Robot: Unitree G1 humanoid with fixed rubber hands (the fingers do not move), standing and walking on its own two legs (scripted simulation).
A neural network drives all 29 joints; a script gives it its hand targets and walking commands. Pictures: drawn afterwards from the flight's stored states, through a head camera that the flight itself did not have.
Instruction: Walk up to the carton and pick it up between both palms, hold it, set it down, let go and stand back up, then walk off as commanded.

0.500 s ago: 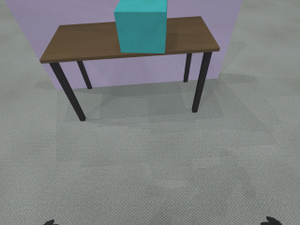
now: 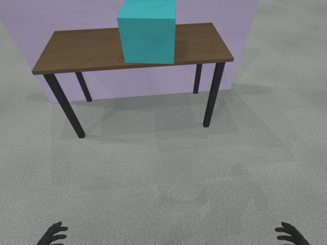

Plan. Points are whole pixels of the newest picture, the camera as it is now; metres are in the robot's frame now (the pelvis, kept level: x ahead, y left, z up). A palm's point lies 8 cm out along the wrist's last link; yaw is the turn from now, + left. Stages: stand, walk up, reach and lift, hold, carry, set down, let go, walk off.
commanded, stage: stand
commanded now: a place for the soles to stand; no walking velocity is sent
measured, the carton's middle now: (150, 31) +1.16 +0.07 -0.01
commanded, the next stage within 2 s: none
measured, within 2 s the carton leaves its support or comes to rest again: neither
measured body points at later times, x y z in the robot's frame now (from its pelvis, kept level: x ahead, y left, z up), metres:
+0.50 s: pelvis -0.01 +0.00 +0.01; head +0.00 -0.01 +0.46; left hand +0.13 +0.31 -0.09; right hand +0.10 -0.32 -0.10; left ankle -0.03 +0.14 -0.74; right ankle +0.01 -0.13 -0.74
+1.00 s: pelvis -0.03 +0.00 +0.01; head -0.01 +0.00 +0.46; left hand +0.07 +0.33 -0.10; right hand +0.07 -0.32 -0.11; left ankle -0.03 +0.14 -0.74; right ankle +0.01 -0.13 -0.74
